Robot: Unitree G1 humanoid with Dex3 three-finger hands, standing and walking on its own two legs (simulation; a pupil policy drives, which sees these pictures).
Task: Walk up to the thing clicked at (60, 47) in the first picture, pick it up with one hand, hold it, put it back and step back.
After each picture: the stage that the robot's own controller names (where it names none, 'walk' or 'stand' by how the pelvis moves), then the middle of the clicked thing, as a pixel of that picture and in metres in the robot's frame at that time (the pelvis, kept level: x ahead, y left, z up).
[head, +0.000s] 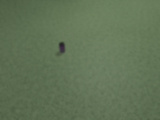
stand; (62, 47) +1.30 +0.23 -0.72
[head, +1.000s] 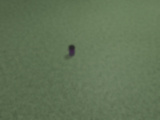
walk; (71, 50) +1.18 +0.14 -0.70
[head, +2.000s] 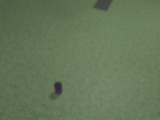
walk; (58, 88) +0.73 +0.17 -0.70
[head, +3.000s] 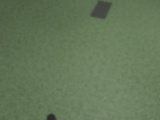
walk; out of the picture +0.46 +0.22 -0.71
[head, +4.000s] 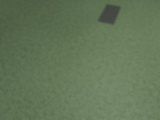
stand; out of the picture +0.33 +0.19 -0.71
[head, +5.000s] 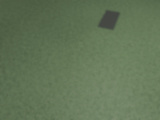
stand; out of the picture +0.32 +0.18 -0.72
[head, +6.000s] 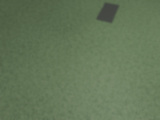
stand; out of the picture +0.34 +0.18 -0.72
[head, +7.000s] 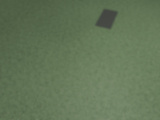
stand; out of the picture +0.31 +0.19 -0.73
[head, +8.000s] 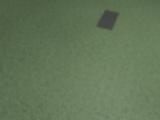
stand; out of the picture +0.32 +0.19 -0.73
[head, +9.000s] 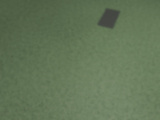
stand; out of the picture +0.31 +0.19 -0.73
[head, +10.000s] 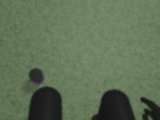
go down; (37, 76) +0.39 +0.21 -0.40
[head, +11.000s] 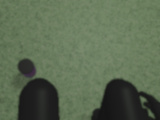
go down; (27, 68) +0.40 +0.23 -0.30
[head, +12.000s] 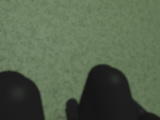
close in; out of the picture +0.38 +0.27 -0.22
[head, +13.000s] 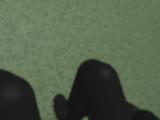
close; out of the picture +0.38 +0.28 -0.22
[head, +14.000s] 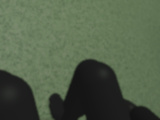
lift; out of the picture +0.38 +0.28 -0.22
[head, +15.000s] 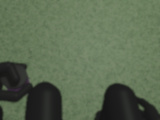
lift; (17, 82) +0.31 +0.22 -0.06
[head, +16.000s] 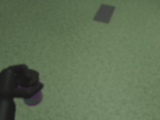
hold; (30, 88) +0.33 +0.18 +0.03
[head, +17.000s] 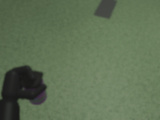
hold; (35, 88) +0.33 +0.17 +0.00
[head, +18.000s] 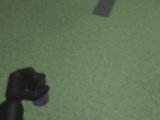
hold; (37, 90) +0.33 +0.16 -0.01
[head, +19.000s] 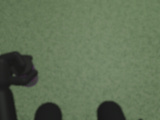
crouch; (25, 72) +0.38 +0.19 -0.07
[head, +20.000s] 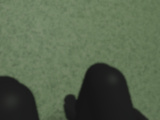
lower; out of the picture +0.39 +0.26 -0.22
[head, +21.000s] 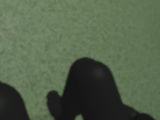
lower; out of the picture +0.41 +0.30 -0.22
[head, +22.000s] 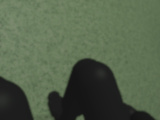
lower; out of the picture +0.41 +0.30 -0.22
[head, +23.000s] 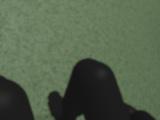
lower; out of the picture +0.40 +0.30 -0.22
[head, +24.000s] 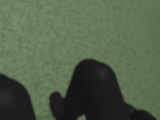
rest; out of the picture +0.40 +0.29 -0.22
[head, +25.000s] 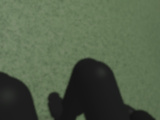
withdraw; out of the picture +0.39 +0.27 -0.22
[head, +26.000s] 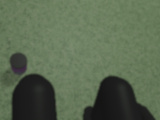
walk; (19, 64) +0.41 +0.24 -0.28
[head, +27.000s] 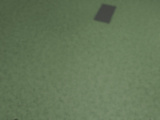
stand; out of the picture +0.35 +0.17 -0.65
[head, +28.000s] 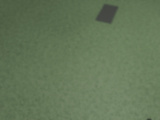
stand; out of the picture +0.36 +0.19 -0.67
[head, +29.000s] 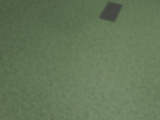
stand; out of the picture +0.36 +0.18 -0.68
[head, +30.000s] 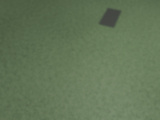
walk; out of the picture +0.37 +0.18 -0.72
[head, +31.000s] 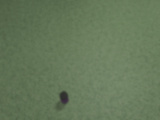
walk; (64, 97) +0.52 +0.15 -0.70
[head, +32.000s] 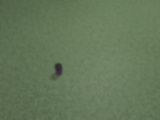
walk; (58, 69) +0.83 +0.17 -0.70
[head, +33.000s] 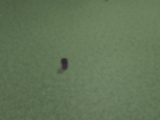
stand; (64, 63) +1.01 +0.18 -0.71
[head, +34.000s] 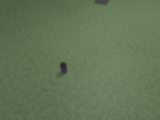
stand; (63, 68) +1.01 +0.20 -0.73
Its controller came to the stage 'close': yes
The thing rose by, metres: 0.71
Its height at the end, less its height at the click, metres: +0.00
